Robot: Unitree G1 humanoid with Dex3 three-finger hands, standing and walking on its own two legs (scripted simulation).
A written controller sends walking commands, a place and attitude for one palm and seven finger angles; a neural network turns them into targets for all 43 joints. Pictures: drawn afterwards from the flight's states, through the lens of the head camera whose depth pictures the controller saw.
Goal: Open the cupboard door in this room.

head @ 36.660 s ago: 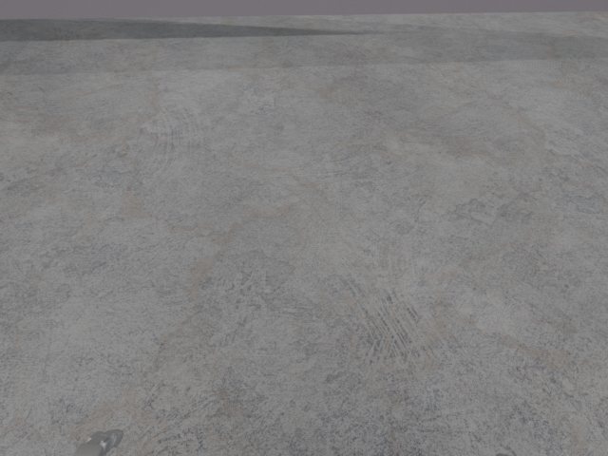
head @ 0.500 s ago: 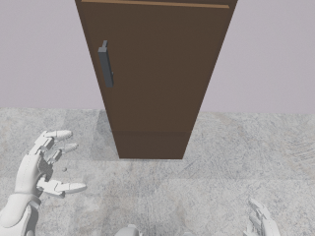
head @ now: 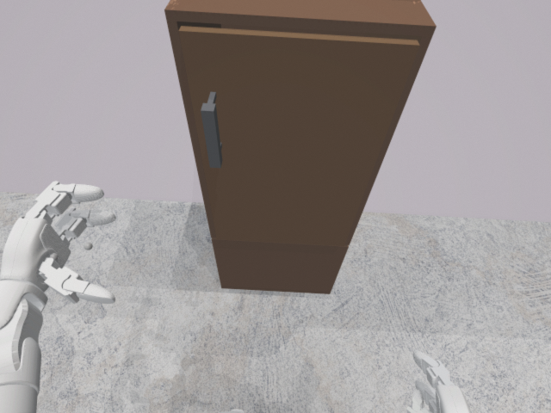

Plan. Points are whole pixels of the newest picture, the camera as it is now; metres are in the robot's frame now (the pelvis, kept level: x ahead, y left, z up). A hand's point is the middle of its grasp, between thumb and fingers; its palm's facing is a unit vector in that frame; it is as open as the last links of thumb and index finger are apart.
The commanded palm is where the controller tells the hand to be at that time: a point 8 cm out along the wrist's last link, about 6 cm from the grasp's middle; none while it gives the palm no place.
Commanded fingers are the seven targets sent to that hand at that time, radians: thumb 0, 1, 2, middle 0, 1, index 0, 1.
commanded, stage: raise the hand with hooked fingers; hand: left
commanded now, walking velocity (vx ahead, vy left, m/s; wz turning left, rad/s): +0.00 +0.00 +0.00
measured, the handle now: (214, 130) +0.58 +0.17 +0.06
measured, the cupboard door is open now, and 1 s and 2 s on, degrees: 0 0 0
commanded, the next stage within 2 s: move the hooked fingers beside the handle in 0.48 s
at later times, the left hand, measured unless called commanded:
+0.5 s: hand (115, 251) +0.29 +0.24 +0.09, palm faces +0.06 -1.00 -0.03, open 14.0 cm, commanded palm +0.26 +0.29 +0.09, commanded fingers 0.00 -0.50 0.30 -0.30 -1.20 -0.30 -1.20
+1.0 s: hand (136, 217) +0.35 +0.23 +0.09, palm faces +0.03 -1.00 -0.01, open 14.0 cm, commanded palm +0.32 +0.29 +0.08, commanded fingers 0.00 -0.50 0.30 -0.30 -1.20 -0.30 -1.20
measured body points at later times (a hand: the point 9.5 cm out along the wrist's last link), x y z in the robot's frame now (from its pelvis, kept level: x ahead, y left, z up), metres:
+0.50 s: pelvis +0.00 -0.03 +0.00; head +0.02 -0.03 +0.45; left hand +0.28 +0.30 +0.09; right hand +0.15 -0.28 -0.08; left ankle +0.02 +0.07 -0.71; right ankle +0.00 -0.12 -0.71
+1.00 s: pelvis +0.00 -0.03 +0.00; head +0.04 -0.03 +0.45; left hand +0.34 +0.29 +0.09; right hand +0.12 -0.29 -0.09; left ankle +0.02 +0.07 -0.71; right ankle +0.00 -0.12 -0.71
